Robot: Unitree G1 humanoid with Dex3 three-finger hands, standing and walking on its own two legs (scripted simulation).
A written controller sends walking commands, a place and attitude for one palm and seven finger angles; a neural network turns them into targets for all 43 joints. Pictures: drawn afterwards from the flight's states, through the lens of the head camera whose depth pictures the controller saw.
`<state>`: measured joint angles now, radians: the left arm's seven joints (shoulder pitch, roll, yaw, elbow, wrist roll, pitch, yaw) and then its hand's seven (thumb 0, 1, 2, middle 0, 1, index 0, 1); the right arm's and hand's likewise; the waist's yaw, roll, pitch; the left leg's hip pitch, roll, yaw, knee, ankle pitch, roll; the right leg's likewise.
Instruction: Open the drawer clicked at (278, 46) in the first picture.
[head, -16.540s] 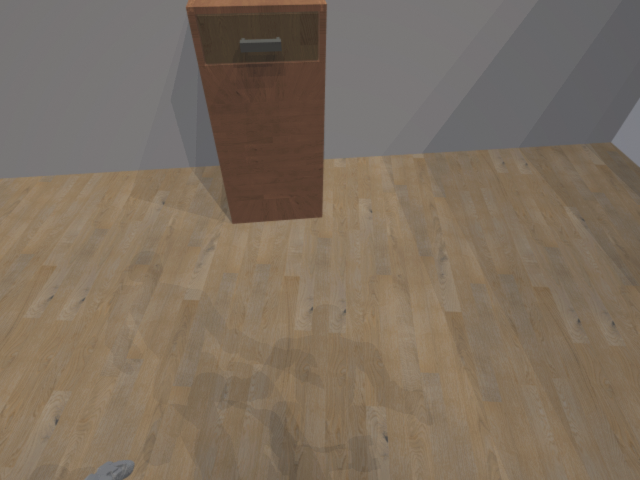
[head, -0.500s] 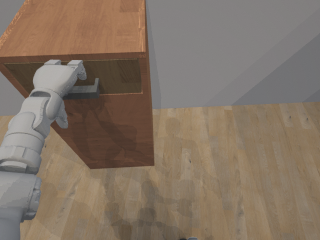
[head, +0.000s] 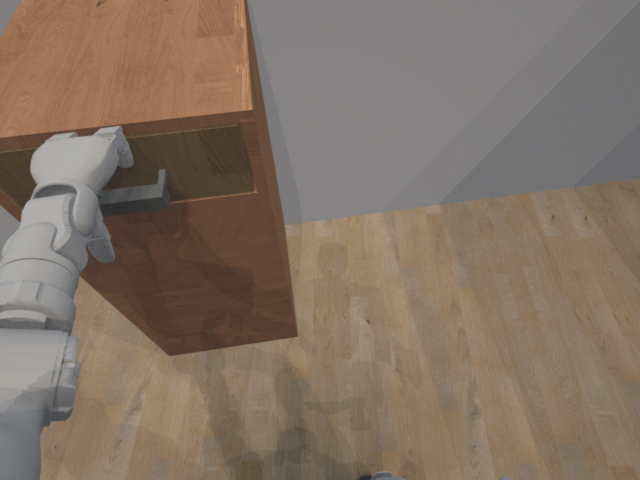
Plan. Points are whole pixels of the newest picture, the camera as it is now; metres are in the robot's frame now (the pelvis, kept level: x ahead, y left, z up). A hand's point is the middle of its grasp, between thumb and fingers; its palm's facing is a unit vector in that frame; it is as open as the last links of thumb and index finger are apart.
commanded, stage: lower the fingers behind the handle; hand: left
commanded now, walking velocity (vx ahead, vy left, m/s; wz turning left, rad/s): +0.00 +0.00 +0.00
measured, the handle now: (125, 190) +0.52 +0.28 +0.03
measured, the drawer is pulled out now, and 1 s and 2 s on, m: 0.00 0.00 0.00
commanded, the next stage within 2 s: close the thumb around the handle in 1.32 s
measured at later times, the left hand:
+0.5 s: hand (110, 209) +0.47 +0.28 +0.05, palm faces -0.06 +0.00 -1.00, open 13.7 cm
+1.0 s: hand (123, 225) +0.47 +0.28 +0.02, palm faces -0.05 -0.02 -1.00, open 13.9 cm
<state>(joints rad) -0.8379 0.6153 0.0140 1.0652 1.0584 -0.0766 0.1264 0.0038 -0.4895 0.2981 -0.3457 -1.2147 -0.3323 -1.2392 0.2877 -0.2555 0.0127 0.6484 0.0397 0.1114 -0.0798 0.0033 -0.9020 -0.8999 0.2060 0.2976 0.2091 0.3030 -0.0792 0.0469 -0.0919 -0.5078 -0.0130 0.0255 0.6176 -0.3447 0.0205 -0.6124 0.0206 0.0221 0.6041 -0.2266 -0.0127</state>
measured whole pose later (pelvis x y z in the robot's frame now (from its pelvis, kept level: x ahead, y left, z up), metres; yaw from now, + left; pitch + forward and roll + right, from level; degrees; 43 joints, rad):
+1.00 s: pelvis +0.01 +0.01 -0.02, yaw +1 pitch +19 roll -1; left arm -0.76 0.54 0.03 1.05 1.09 -0.09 0.31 0.00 -0.49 0.30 -0.32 -1.21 -0.32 -1.20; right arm 0.33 -0.28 -0.05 0.71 -0.02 0.11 -0.02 0.00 -0.90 -0.90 0.20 0.30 0.21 0.30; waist -0.08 0.04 -0.14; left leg -0.68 -0.01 0.00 0.78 -0.43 0.03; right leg -0.76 0.02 0.00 0.73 -0.30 -0.01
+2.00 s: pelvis +0.01 +0.02 -0.02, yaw +1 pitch +20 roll -1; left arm -0.79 0.56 0.02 1.06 1.09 -0.11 0.30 0.00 0.63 0.78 -0.39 -1.32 -0.39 -1.32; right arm 0.35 -0.27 -0.04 0.71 -0.01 0.11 -0.02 0.00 -0.90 -0.90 0.20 0.30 0.21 0.30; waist -0.09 0.05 -0.14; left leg -0.71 -0.02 0.00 0.81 -0.43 0.04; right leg -0.79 0.01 0.00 0.75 -0.30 0.00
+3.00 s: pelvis +0.02 +0.01 -0.02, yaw +1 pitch +18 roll -1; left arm -0.70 0.52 0.00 0.98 1.08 -0.11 0.29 0.01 0.65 0.80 -0.35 -1.35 -0.39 -1.35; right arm 0.27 -0.26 -0.04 0.69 -0.01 0.12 -0.03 0.00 -0.90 -0.90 0.20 0.30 0.21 0.30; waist -0.06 0.04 -0.13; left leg -0.64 -0.02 -0.01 0.76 -0.43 0.03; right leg -0.72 0.01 -0.01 0.72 -0.31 0.00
